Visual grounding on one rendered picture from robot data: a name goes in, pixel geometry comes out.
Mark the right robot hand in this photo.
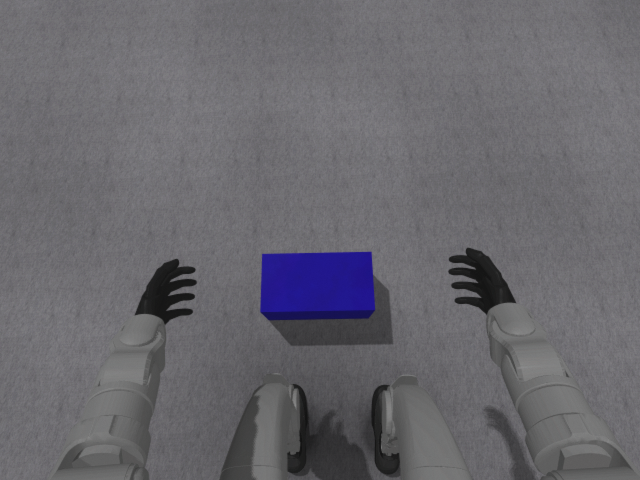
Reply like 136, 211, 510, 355
448, 248, 516, 315

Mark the robot foot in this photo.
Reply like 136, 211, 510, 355
287, 384, 308, 473
372, 385, 400, 475

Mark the carton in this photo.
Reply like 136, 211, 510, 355
260, 252, 375, 320

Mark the robot right foot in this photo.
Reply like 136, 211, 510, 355
372, 385, 400, 475

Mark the left robot forearm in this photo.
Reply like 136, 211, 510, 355
47, 314, 166, 480

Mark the left robot hand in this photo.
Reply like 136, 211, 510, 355
135, 259, 197, 324

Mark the right robot forearm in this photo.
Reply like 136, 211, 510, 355
486, 303, 640, 477

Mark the robot left foot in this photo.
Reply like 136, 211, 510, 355
287, 384, 308, 473

